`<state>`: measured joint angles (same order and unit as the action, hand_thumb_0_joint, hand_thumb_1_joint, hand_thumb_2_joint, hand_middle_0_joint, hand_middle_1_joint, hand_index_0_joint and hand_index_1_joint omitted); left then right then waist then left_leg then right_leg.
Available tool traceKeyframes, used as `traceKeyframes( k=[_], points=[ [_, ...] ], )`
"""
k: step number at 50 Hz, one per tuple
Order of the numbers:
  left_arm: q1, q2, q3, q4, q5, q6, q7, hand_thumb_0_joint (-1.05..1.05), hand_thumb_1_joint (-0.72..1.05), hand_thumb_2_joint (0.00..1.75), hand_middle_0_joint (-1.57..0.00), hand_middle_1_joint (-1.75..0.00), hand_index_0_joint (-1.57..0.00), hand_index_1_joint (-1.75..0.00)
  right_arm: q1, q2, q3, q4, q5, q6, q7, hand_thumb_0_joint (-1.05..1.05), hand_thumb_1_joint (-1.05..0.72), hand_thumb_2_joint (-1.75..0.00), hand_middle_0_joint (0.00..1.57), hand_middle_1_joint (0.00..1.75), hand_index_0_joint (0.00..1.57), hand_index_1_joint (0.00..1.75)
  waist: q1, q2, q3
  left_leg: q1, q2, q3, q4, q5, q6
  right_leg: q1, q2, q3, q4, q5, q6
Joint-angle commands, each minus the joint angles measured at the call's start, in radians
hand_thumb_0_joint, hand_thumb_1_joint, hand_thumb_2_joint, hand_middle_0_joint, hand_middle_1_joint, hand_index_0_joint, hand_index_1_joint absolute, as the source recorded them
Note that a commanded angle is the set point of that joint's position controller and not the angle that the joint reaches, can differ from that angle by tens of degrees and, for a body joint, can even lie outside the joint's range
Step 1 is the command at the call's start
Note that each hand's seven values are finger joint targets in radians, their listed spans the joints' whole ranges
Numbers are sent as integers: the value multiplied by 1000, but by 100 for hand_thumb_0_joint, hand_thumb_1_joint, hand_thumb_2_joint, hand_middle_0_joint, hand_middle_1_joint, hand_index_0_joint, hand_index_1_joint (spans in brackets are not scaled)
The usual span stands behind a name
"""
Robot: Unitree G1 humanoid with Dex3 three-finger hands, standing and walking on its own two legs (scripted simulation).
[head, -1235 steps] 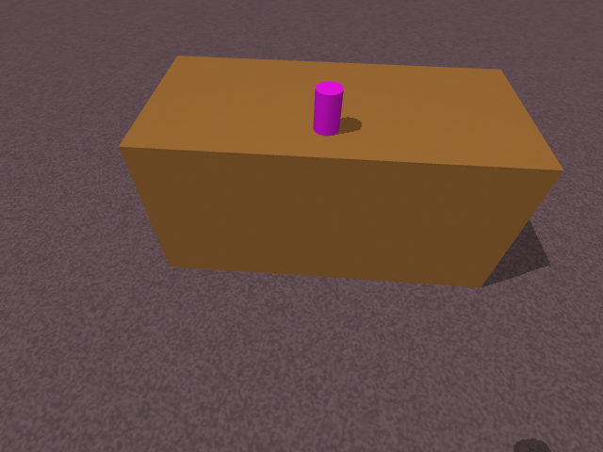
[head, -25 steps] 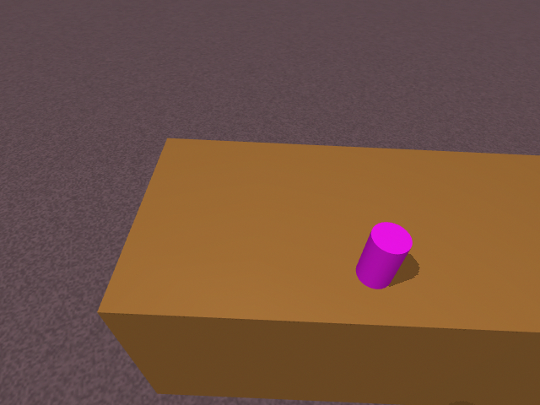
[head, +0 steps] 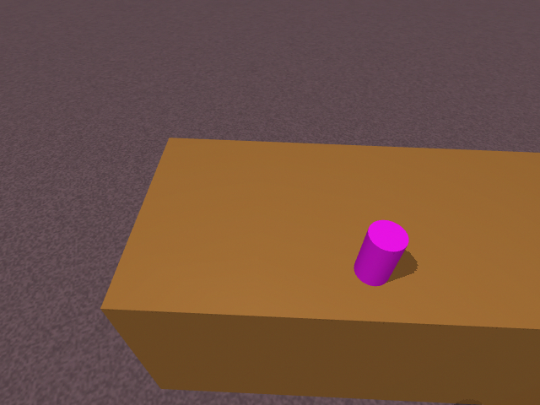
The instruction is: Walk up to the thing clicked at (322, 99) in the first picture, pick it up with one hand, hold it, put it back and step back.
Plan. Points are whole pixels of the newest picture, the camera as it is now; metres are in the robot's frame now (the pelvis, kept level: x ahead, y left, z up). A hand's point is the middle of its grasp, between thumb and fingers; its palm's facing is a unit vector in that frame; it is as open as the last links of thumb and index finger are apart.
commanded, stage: home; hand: right
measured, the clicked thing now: (379, 254) +0.45 -0.24 -0.11
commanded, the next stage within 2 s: stand in 1.24 s
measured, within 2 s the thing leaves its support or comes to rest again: neither
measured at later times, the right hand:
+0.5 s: hand out of the picture +0.08 -0.26 -0.16, palm faces -0.07 +0.93 -0.36, open 17.3 cm
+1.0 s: hand out of the picture +0.10 -0.25 -0.15, palm faces -0.07 +0.93 -0.36, open 17.3 cm
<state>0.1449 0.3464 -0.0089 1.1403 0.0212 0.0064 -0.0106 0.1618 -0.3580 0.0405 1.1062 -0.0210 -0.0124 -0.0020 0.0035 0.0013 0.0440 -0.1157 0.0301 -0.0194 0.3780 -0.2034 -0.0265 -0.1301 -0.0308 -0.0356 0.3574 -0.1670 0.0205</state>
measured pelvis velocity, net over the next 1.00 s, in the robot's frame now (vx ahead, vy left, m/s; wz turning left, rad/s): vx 0.02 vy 0.00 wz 0.01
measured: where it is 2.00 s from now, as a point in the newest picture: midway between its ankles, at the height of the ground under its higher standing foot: outside the picture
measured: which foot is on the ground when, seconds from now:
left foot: down 0.00-1.00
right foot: down 0.00-1.00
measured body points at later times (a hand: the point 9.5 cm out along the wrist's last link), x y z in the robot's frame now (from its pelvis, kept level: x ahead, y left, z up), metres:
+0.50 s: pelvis +0.01 +0.00 +0.00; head +0.02 +0.00 +0.45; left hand +0.08 +0.30 -0.13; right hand +0.08 -0.30 -0.13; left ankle +0.01 +0.14 -0.75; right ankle +0.02 -0.13 -0.75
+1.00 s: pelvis +0.02 +0.00 +0.00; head +0.03 +0.01 +0.45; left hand +0.09 +0.30 -0.13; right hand +0.10 -0.30 -0.13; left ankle +0.01 +0.14 -0.75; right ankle +0.02 -0.13 -0.75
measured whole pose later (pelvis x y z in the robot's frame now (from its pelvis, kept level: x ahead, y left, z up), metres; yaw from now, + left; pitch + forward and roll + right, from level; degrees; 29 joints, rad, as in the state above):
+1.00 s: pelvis +0.02 +0.00 +0.00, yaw +1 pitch -3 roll +0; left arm 0.10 0.34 0.01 1.14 0.02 0.00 -0.01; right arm 0.12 -0.36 0.02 1.11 -0.02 -0.01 0.00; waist 0.00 0.00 0.05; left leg -0.09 0.02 -0.03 0.34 -0.21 -0.02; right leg -0.10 -0.04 -0.05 0.32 -0.18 0.03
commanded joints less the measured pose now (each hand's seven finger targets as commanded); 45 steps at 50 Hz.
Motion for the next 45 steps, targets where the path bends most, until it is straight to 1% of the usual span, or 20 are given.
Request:
traceKeyframes(
  k=[1, 3, 5, 6, 7, 10, 11, 14, 15, 17, 21, 23, 25, 28, 30, 33, 35, 39, 43, 45],
  points=[
    [-51, 223, 40, -48, -4, -24, 16, 0, 90, 90, -20, -30, -20, -30, -41, -224, -50, -49, 5, -14, -15, 0, 52, -7, 5, 6, 5, 6, 2, -7, -22, -70, 87, -79, -93, 25, 44, 26, -89, 95, -80, -13, -28],
    [-55, 222, 42, -46, -3, -22, 15, 0, 90, 90, -20, -30, -20, -30, -44, -222, -52, -49, 4, -13, -15, 0, 53, -6, 5, 5, 5, 5, -1, -7, -11, -75, 82, -75, -93, 6, 42, 15, -88, 97, -88, -30, -29],
    [-50, 217, 41, -46, -3, -22, 14, 0, 90, 90, -20, -30, -20, -30, -51, -219, -53, -47, 5, -13, -14, 0, 53, -7, 5, 6, 5, 6, 6, -3, -14, -63, 83, -77, -94, 20, 40, 9, -88, 93, -87, -32, -31],
    [-49, 217, 42, -45, -4, -24, 15, 0, 90, 90, -20, -30, -20, -30, -54, -227, -56, -48, 3, -14, -15, 0, 51, -7, 6, 6, 6, 6, 6, 1, -28, -56, 89, -78, -89, 31, 44, 24, -92, 95, -88, -7, -32],
    [-60, 221, 44, -46, -4, -23, 15, 0, 90, 90, -20, -30, -20, -30, -44, -214, -53, -47, 4, -14, -13, 0, 52, -7, 6, 6, 6, 6, 1, -15, -18, -74, 82, -75, -98, 31, 40, 26, -89, 94, -87, -16, -31],
    [-61, 217, 45, -48, -5, -24, 14, 0, 90, 90, -20, -30, -20, -30, -53, -219, -56, -49, 5, -15, -14, 0, 52, -7, 5, 6, 5, 6, 2, -3, -28, -53, 88, -75, -94, 56, 40, 25, -92, 93, -84, 6, -33],
    [-61, 213, 45, -46, -5, -23, 13, 0, 90, 90, -20, -30, -20, -30, -50, -221, -55, -46, 5, -16, -15, 0, 52, -7, 5, 6, 5, 6, 2, 4, -26, -62, 86, -74, -99, 41, 39, 28, -90, 92, -83, 9, -31],
    [-59, 217, 45, -49, -5, -24, 14, 0, 90, 90, -20, -30, -20, -30, -58, -223, -56, -48, 5, -16, -14, 0, 52, -7, 5, 6, 5, 6, 6, 5, -36, -46, 90, -75, -96, 77, 39, 30, -92, 89, -81, 28, -31],
    [-69, 215, 47, -48, -5, -24, 14, 0, 90, 90, -20, -30, -20, -30, -53, -223, -56, -48, 4, -15, -16, 0, 52, -7, 6, 6, 6, 6, 1, 4, -40, -56, 91, -75, -94, 81, 41, 45, -95, 90, -78, 41, -31],
    [-72, 218, 47, -49, -4, -24, 15, 0, 90, 90, -20, -30, -20, -30, -57, -221, -56, -49, 6, -14, -15, 0, 51, -8, 6, 6, 6, 6, 2, -8, -40, -44, 93, -78, -93, 89, 40, 35, -94, 84, -79, 26, -31],
    [-69, 215, 47, -48, -8, -25, 14, 0, 90, 90, -20, -30, -20, -30, -57, -224, -57, -46, 6, -16, -16, 0, 53, -6, 5, 6, 5, 5, 3, -2, -63, -28, 96, -75, -87, 142, 39, 60, -101, 86, -73, 88, -31],
    [-71, 213, 46, -48, -9, -26, 16, 0, 90, 90, -20, -30, -20, -30, -55, -227, -57, -45, 8, -18, -17, 0, 53, -7, 5, 6, 5, 6, 2, 4, -79, -19, 99, -76, -79, 202, 40, 82, -104, 81, -62, 155, -31],
    [-67, 213, 46, -45, -8, -26, 17, 0, 90, 90, -20, -30, -20, -30, -59, -226, -58, -44, 9, -16, -17, 0, 53, -7, 5, 6, 5, 6, 3, -13, -81, -5, 102, -75, -73, 213, 42, 78, -104, 76, -64, 160, -28],
    [-75, 213, 46, -49, -7, -24, 16, 0, 90, 90, -20, -30, -20, -30, -59, -225, -57, -43, 8, -14, -18, 0, 51, -8, 6, 6, 6, 6, 0, 1, -58, -19, 95, -69, -83, 173, 38, 61, -100, 76, -77, 121, -25],
    [-78, 212, 47, -47, -7, -23, 17, 0, 90, 90, -20, -30, -20, -30, -65, -223, -58, -44, 7, -12, -17, 0, 55, -5, 5, 5, 5, 5, 0, -7, -49, -22, 96, -74, -87, 155, 36, 56, -100, 72, -78, 92, -26],
    [-79, 213, 49, -46, -10, -23, 16, 0, 90, 90, -20, -30, -20, -30, -64, -223, -59, -43, 7, -13, -16, 0, 54, -6, 5, 5, 5, 5, 4, -3, -55, -25, 95, -76, -91, 168, 36, 72, -101, 73, -79, 104, -27],
    [-76, 212, 49, -51, -8, -25, 15, 0, 90, 90, -20, -30, -20, -30, -70, -227, -61, -47, 7, -16, -18, 0, 53, -6, 5, 6, 5, 6, 3, 0, -70, -10, 98, -70, -82, 200, 39, 74, -105, 74, -74, 147, -30],
    [-80, 209, 49, -54, -9, -27, 18, 0, 90, 90, -20, -30, -20, -30, -65, -225, -62, -46, 7, -15, -18, 0, 51, -7, 6, 6, 6, 6, 1, 0, -87, 1, 104, -71, -74, 238, 42, 92, -108, 69, -65, 184, -28],
    [-85, 213, 50, -54, -9, -25, 17, 0, 90, 90, -20, -30, -20, -30, -71, -218, -61, -49, 7, -13, -17, 0, 52, -7, 6, 6, 6, 6, 1, -4, -59, -16, 97, -72, -90, 197, 37, 75, -103, 65, -73, 130, -24],
    [-82, 208, 49, -56, -7, -26, 18, 0, 90, 90, -20, -30, -20, -30, -71, -222, -63, -49, 7, -13, -18, 0, 50, -8, 6, 6, 6, 6, 1, -3, -63, -20, 100, -73, -89, 194, 41, 85, -107, 67, -76, 135, -25]
  ],
)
